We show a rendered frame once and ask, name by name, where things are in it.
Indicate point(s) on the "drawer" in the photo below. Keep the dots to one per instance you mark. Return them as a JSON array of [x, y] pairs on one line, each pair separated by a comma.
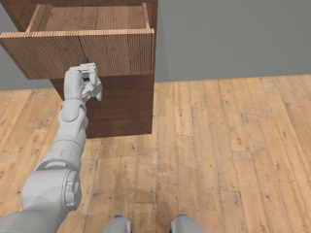
[[115, 36]]

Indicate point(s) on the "left robot hand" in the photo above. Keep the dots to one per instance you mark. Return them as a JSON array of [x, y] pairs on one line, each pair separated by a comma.
[[76, 88]]

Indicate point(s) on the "left robot forearm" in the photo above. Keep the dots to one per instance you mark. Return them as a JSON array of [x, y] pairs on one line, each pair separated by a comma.
[[69, 142]]

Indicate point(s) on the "left robot shin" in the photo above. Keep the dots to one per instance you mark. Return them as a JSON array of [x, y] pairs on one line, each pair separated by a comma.
[[118, 215]]

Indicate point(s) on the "handle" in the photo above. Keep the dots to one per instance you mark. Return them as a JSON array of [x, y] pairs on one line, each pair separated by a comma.
[[85, 61]]

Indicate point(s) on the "robot shin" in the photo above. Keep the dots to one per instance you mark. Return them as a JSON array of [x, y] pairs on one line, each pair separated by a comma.
[[181, 214], [118, 215]]

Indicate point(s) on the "left robot upper arm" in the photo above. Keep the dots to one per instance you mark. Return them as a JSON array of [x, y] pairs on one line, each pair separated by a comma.
[[48, 197]]

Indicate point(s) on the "cabinet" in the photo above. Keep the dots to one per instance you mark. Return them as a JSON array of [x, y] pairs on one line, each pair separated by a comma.
[[127, 101]]

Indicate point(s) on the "right robot shin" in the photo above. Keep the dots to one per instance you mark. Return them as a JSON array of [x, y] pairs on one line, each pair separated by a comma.
[[181, 214]]

